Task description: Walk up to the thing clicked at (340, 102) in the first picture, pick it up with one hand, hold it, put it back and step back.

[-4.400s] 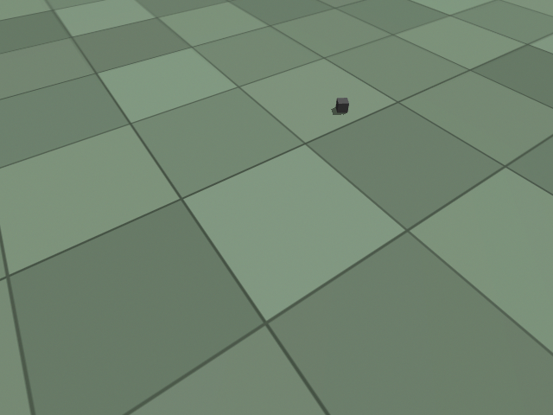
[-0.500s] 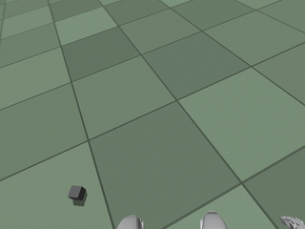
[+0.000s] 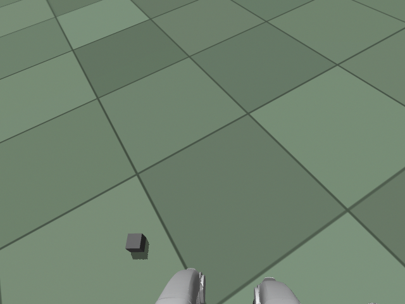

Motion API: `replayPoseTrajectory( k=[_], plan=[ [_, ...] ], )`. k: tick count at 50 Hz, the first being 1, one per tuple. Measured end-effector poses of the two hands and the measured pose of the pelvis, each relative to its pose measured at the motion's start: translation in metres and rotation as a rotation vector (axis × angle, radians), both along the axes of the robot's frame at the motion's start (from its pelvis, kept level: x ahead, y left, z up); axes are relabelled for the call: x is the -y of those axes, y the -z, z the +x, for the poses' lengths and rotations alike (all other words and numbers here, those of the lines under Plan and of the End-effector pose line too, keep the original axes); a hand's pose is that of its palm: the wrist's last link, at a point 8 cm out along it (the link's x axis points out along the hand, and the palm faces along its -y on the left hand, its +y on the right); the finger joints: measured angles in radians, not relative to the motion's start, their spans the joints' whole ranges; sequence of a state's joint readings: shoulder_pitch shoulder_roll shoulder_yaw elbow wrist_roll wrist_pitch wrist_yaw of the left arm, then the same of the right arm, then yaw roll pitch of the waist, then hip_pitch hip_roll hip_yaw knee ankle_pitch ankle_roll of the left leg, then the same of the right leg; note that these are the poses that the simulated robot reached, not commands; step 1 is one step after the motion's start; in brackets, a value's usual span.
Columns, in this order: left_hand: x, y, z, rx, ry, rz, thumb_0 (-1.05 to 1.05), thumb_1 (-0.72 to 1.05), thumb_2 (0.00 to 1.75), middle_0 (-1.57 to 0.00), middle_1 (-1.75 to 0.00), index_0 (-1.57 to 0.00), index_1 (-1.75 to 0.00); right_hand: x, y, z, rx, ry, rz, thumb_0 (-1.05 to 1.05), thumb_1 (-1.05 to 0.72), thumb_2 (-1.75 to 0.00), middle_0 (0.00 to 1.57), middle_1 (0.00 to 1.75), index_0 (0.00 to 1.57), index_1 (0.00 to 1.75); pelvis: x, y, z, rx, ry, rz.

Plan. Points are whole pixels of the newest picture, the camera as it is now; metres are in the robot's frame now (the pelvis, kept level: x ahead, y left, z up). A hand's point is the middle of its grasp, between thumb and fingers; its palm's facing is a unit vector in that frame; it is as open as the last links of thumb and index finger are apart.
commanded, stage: walk up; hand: left
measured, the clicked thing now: (136, 242) +0.45 +0.41 -0.70
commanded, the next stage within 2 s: none
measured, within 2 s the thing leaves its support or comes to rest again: neither
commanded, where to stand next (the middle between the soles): +0.03 +0.26 m, yaw -10 degrees
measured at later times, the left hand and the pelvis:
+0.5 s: hand out of the picture +0.01 +0.54 -0.12, palm faces -0.11 -0.81 -0.57, open 7.4 cm; pelvis -0.07 +0.23 +0.00, yaw -6 degrees
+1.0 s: hand out of the picture +0.05 +0.62 -0.13, palm faces -0.20 -0.90 -0.39, open 7.4 cm; pelvis -0.08 +0.34 +0.02, yaw -11 degrees
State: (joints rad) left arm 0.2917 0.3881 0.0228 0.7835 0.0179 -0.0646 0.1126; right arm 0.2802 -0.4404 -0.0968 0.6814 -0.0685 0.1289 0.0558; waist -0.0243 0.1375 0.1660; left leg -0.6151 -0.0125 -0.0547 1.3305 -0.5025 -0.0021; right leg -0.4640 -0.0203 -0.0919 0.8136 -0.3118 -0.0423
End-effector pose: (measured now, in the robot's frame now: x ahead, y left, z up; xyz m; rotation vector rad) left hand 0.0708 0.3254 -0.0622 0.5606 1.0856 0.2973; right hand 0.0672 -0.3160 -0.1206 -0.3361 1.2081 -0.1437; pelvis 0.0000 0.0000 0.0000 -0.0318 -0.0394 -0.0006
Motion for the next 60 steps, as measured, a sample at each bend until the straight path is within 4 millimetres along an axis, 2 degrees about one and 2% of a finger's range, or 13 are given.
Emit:
replayPoseTrajectory(
  k=[5,10,13,17,24,28,32,39,42,46,51,55,60],
  plan=[
    [-0.057,-0.008,-0.016,0.006,0.021,0.038,0.00,0.89,0.90,-0.21,-0.30,-0.22,-0.30,-0.037,-0.004,0.007,0.080,-0.010,0.001,0.01,-0.90,-0.90,0.21,0.30,0.20,0.30,-0.048,0.003,-0.017,-0.002,0.011,0.027],
    [-0.140,-0.002,-0.030,0.008,0.041,0.088,0.00,0.89,0.90,-0.21,-0.30,-0.22,-0.30,-0.080,-0.004,0.004,0.137,-0.009,-0.053,0.01,-0.90,-0.90,0.21,0.30,0.20,0.30,-0.111,0.020,-0.038,-0.020,0.031,0.029],
    [-0.194,0.009,-0.039,-0.002,0.008,0.118,0.00,0.89,0.90,-0.21,-0.30,-0.22,-0.30,-0.114,-0.002,-0.014,0.147,-0.002,-0.084,0.00,-0.90,-0.90,0.20,0.30,0.20,0.30,-0.150,0.031,-0.051,0.000,0.049,0.044],
    [-0.232,0.012,-0.046,-0.039,-0.033,0.112,0.00,0.90,0.90,-0.20,-0.30,-0.21,-0.30,-0.163,-0.006,-0.055,0.099,0.053,-0.062,0.00,-0.90,-0.90,0.20,0.30,0.20,0.30,-0.181,0.020,-0.060,0.002,0.059,0.007],
    [-0.245,0.010,-0.059,-0.080,0.010,0.022,0.00,0.90,0.90,-0.20,-0.30,-0.21,-0.30,-0.226,-0.006,-0.109,0.011,0.109,-0.001,0.01,-0.90,-0.90,0.21,0.30,0.20,0.30,-0.226,0.002,-0.072,-0.008,0.090,0.018],
    [-0.252,0.015,-0.071,-0.084,0.055,-0.011,0.00,0.90,0.90,-0.20,-0.30,-0.21,-0.30,-0.255,0.007,-0.126,-0.014,0.140,0.014,0.01,-0.90,-0.90,0.21,0.30,0.20,0.30,-0.251,0.004,-0.081,0.006,0.116,0.003],
    [-0.268,0.014,-0.076,-0.059,0.056,-0.051,0.00,0.90,0.90,-0.20,-0.30,-0.21,-0.30,-0.285,0.006,-0.134,-0.030,0.143,0.028,0.01,-0.90,-0.90,0.21,0.30,0.20,0.30,-0.279,-0.001,-0.089,0.016,0.117,0.018],
    [-0.310,0.028,-0.055,-0.045,0.084,-0.130,0.00,0.90,0.90,-0.20,-0.30,-0.21,-0.30,-0.325,-0.005,-0.152,0.028,0.174,-0.034,0.01,-0.90,-0.90,0.21,0.30,0.20,0.30,-0.331,0.001,-0.090,0.023,0.140,0.059],
    [-0.322,0.030,-0.042,-0.054,0.102,-0.154,0.00,0.90,0.90,-0.20,-0.30,-0.21,-0.30,-0.338,-0.017,-0.165,0.033,0.206,-0.061,0.01,-0.90,-0.90,0.21,0.30,0.20,0.30,-0.341,-0.005,-0.088,0.024,0.154,0.046],
    [-0.334,0.029,-0.029,-0.072,0.110,-0.175,0.00,0.90,0.90,-0.20,-0.30,-0.21,-0.30,-0.344,-0.036,-0.179,0.026,0.237,-0.097,0.01,-0.90,-0.90,0.21,0.30,0.20,0.30,-0.345,-0.013,-0.084,0.017,0.175,0.033],
    [-0.334,0.026,-0.019,-0.120,0.122,-0.182,0.00,0.90,0.90,-0.20,-0.30,-0.21,-0.30,-0.333,-0.053,-0.194,-0.014,0.269,-0.142,0.01,-0.90,-0.90,0.21,0.30,0.20,0.30,-0.341,-0.021,-0.075,0.002,0.201,0.025],
    [-0.318,0.024,-0.004,-0.139,0.148,-0.182,0.00,0.90,0.90,-0.20,-0.30,-0.20,-0.30,-0.316,-0.058,-0.203,-0.055,0.287,-0.155,0.01,-0.90,-0.90,0.21,0.30,0.20,0.30,-0.330,-0.024,-0.068,-0.009,0.215,0.023],
    [-0.285,0.024,0.016,-0.094,0.176,-0.183,0.00,0.90,0.90,-0.20,-0.30,-0.20,-0.30,-0.293,-0.044,-0.200,-0.105,0.303,-0.141,0.01,-0.90,-0.90,0.21,0.30,0.20,0.30,-0.311,-0.018,-0.061,-0.007,0.211,0.006]
  ],
)
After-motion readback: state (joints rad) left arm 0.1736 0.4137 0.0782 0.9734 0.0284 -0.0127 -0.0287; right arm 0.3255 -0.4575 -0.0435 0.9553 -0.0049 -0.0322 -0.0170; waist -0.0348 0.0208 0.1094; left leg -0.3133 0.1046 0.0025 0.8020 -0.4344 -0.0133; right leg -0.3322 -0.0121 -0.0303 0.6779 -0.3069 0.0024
